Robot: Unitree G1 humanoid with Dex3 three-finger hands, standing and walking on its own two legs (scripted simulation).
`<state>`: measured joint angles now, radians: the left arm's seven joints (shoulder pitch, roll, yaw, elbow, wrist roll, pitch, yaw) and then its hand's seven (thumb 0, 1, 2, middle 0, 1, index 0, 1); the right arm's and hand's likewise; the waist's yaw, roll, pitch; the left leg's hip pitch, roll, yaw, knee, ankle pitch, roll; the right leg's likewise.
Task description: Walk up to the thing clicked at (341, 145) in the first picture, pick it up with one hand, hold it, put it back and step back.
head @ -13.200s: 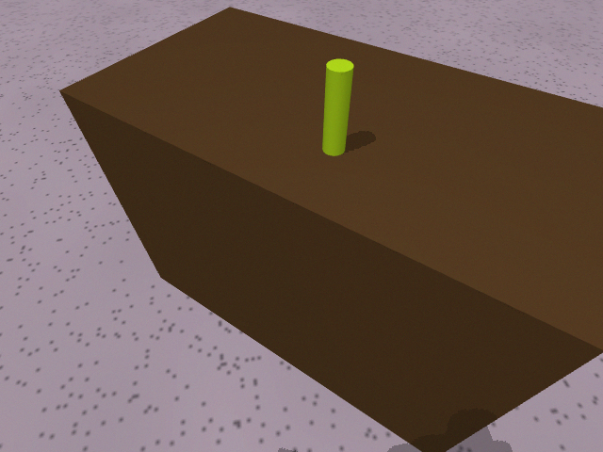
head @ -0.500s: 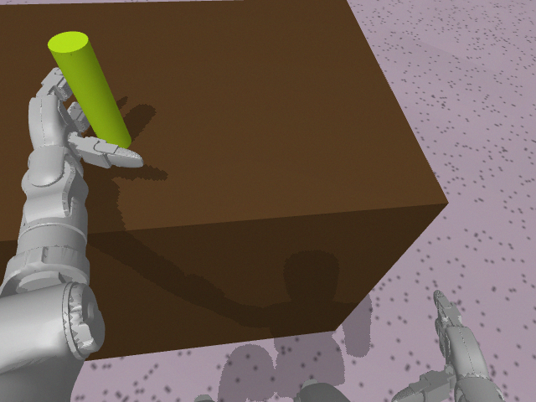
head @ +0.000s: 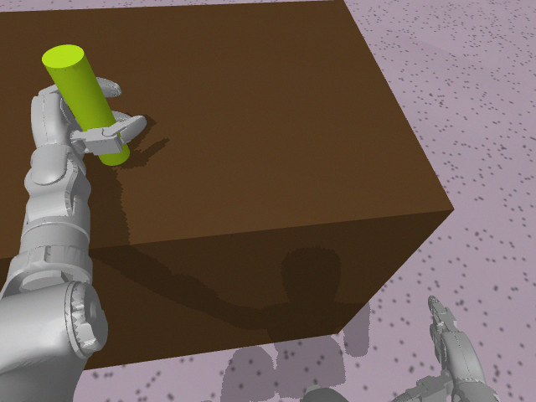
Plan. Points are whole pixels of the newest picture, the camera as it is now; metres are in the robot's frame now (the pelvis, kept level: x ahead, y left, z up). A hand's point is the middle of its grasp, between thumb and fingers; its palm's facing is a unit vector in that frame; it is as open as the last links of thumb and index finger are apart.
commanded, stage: settle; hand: left
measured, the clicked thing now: (93, 113) +0.50 +0.18 +0.15
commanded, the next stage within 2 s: lift in 1.06 s
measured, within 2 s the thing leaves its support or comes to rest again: leaves its support in 0.50 s
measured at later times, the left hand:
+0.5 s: hand (95, 131) +0.47 +0.18 +0.14, palm faces +0.12 -0.99 -0.02, open 5.7 cm
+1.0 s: hand (85, 107) +0.47 +0.17 +0.19, palm faces +0.12 -0.99 +0.00, open 5.7 cm
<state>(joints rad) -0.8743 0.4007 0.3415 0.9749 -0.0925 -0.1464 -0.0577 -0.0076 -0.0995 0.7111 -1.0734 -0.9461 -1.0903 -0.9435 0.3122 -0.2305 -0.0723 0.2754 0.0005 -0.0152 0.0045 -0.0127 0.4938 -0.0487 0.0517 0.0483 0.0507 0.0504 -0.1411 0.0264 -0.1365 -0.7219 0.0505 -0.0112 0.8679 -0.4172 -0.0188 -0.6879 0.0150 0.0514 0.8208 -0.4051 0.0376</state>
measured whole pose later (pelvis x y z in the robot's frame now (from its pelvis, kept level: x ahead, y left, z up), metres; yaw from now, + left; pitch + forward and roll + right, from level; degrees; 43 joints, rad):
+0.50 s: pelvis +0.00 +0.00 +0.00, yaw +1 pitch +12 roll -1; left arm -0.80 0.37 0.29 0.86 -0.11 -0.05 -0.06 0.00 0.05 1.22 -0.99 -1.15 -1.02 -1.15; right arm 0.30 -0.23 -0.07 0.33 0.02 -0.01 -0.01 -0.01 0.52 -0.05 0.05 0.05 0.05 0.05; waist -0.11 0.03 -0.12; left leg -0.66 0.04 -0.02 0.84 -0.40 -0.02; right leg -0.62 0.01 0.04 0.80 -0.40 0.04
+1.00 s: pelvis -0.02 +0.00 +0.01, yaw +1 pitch +10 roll -1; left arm -0.89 0.39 0.29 0.93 -0.12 -0.01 -0.05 0.00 0.05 1.22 -0.99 -1.15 -1.02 -1.15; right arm 0.27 -0.23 -0.06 0.43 0.03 -0.06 -0.05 -0.01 0.53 -0.05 0.05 0.05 0.05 0.05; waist -0.10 0.03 -0.10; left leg -0.58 0.04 -0.01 0.77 -0.36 -0.02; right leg -0.55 0.00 0.05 0.74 -0.35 0.04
